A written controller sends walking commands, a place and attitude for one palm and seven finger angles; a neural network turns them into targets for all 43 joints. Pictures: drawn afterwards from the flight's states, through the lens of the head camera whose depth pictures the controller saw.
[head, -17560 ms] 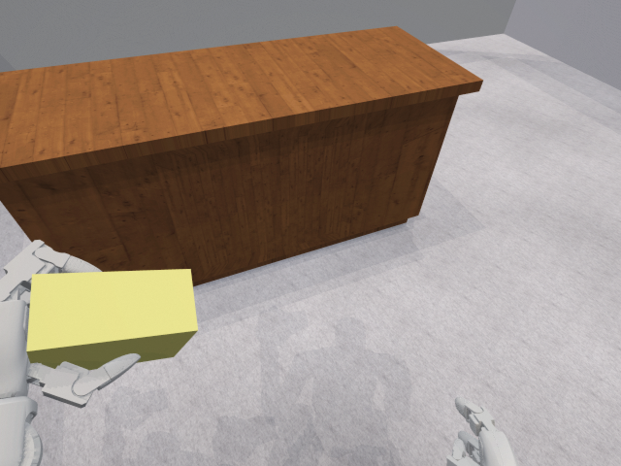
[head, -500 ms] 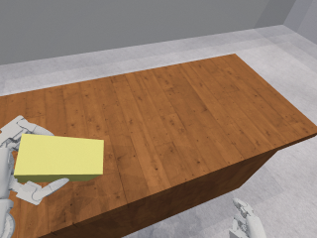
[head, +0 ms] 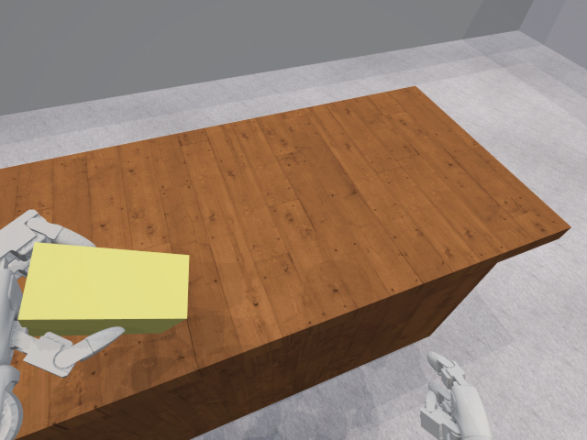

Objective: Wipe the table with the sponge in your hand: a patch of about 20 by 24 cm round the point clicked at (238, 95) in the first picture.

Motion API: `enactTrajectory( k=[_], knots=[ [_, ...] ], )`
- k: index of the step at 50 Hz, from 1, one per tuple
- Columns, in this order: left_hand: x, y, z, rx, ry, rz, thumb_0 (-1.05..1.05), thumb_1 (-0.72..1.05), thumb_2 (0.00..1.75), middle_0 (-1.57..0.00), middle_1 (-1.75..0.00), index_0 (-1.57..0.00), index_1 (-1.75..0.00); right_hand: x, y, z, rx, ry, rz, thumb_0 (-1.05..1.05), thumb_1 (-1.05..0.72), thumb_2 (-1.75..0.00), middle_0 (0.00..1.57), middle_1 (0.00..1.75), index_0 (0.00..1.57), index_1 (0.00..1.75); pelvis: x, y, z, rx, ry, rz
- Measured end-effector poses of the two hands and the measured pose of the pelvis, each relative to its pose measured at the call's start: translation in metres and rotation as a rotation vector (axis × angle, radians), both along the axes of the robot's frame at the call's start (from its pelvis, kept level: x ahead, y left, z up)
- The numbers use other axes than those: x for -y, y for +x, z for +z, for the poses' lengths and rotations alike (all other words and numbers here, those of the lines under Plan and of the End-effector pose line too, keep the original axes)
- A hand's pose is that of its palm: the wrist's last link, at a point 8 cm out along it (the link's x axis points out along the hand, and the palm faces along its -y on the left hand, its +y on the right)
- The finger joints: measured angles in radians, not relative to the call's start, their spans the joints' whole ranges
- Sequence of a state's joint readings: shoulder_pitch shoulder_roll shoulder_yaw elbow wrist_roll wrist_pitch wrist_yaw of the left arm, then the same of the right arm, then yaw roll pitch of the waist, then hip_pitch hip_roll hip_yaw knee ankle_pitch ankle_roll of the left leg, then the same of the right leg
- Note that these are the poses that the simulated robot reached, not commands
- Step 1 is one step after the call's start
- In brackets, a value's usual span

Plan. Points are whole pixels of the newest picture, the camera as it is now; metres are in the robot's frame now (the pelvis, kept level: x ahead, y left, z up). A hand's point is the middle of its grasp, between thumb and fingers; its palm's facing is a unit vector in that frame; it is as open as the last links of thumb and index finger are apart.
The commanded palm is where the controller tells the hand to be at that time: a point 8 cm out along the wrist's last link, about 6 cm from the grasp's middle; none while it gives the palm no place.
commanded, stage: shuffle to correct the standing spot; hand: left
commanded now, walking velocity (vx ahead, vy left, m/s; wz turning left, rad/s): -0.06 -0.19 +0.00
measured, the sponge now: (132, 296) +0.23 +0.20 +0.13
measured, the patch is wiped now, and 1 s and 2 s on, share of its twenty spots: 0.00 0.00 0.00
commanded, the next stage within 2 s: come to a stop and stand still in 0.10 s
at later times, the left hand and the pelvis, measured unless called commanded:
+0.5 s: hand (87, 299) +0.22 +0.23 +0.15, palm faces +0.36 -0.83 -0.42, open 10.6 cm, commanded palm +0.16 +0.26 +0.17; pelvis +0.01 -0.02 +0.00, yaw +1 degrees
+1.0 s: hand (10, 296) +0.21 +0.30 +0.15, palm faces +0.37 -0.85 -0.38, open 10.6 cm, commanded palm +0.16 +0.33 +0.17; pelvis +0.01 +0.05 +0.00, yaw +2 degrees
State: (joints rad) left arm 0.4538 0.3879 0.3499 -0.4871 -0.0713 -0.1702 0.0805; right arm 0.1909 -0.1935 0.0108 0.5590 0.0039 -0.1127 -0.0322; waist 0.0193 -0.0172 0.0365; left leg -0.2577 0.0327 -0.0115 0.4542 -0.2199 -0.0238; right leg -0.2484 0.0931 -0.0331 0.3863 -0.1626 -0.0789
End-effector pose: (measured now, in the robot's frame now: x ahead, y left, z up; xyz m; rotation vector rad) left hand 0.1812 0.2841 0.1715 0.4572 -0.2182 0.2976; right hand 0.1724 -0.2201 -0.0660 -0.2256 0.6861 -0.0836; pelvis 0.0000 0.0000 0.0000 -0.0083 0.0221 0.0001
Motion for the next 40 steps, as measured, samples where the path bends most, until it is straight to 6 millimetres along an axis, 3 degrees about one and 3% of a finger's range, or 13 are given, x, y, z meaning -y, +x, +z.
enactTrajectory(
  k=[11,18,25,33,40],
  knots=[
    [0.029,0.005,0.002,-0.023,0.017,-0.024,-0.02,-0.54,1.02,-0.67,-1.31,-0.70,-1.30,0.045,-0.011,-0.006,-0.023,-0.029,-0.070,0.02,-0.90,-0.90,0.20,0.30,0.20,0.30,0.023,0.003,-0.003,-0.012,0.001,-0.002],
    [0.032,0.003,0.001,-0.036,0.018,0.008,-0.02,-0.54,1.02,-0.67,-1.31,-0.70,-1.30,0.054,-0.013,-0.009,-0.043,-0.028,-0.085,0.02,-0.90,-0.90,0.20,0.30,0.20,0.30,0.028,0.006,-0.002,-0.009,-0.005,0.009],
    [0.020,-0.004,-0.002,-0.055,0.004,0.057,-0.02,-0.54,1.02,-0.67,-1.31,-0.70,-1.30,0.039,-0.002,-0.009,-0.053,-0.026,-0.046,0.02,-0.90,-0.90,0.20,0.30,0.20,0.30,0.020,0.010,0.001,0.005,-0.006,0.020],
    [-0.003,-0.010,-0.002,-0.038,-0.022,0.084,-0.02,-0.54,1.02,-0.67,-1.31,-0.70,-1.30,0.002,0.018,0.001,0.001,-0.003,0.006,0.02,-0.90,-0.90,0.20,0.30,0.20,0.30,0.000,0.009,0.003,0.022,-0.006,0.024],
    [-0.024,-0.010,-0.005,-0.023,-0.041,0.070,-0.02,-0.54,1.02,-0.67,-1.31,-0.70,-1.30,-0.029,0.022,0.011,0.031,-0.003,0.037,0.02,-0.90,-0.90,0.20,0.30,0.20,0.30,-0.020,0.007,0.004,0.025,-0.005,0.026]
  ],
)
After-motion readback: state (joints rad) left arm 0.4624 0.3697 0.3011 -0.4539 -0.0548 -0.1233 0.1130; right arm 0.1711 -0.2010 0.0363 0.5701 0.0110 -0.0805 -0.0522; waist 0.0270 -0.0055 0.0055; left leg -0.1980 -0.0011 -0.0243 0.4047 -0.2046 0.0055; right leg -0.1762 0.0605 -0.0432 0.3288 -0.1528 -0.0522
